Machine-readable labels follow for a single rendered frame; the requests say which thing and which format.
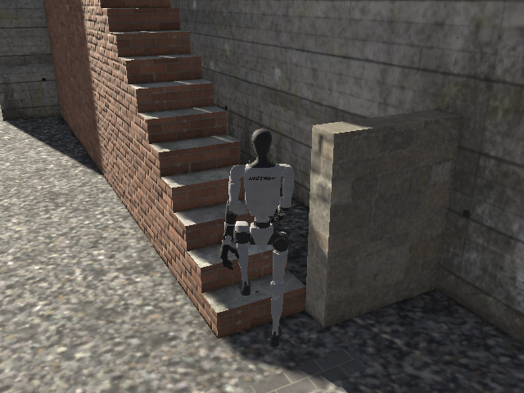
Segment robot right foot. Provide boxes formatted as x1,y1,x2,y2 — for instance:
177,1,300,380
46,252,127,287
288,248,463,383
269,326,282,347

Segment right robot hand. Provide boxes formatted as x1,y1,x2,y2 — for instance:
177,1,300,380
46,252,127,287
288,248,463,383
269,208,284,222

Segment right robot forearm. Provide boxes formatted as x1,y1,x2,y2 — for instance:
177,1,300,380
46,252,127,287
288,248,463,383
278,198,293,216

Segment right robot upper arm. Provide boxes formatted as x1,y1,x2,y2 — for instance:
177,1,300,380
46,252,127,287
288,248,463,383
279,164,295,208

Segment left robot upper arm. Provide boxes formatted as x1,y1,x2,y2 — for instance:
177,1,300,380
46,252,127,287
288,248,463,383
228,165,245,211

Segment left robot hand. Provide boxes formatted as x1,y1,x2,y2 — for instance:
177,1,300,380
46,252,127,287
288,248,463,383
219,243,239,270

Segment left robot forearm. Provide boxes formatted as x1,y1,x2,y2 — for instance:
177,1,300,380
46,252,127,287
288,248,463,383
222,199,237,245

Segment robot right thigh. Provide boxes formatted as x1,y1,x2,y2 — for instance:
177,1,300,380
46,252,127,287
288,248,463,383
270,231,289,296

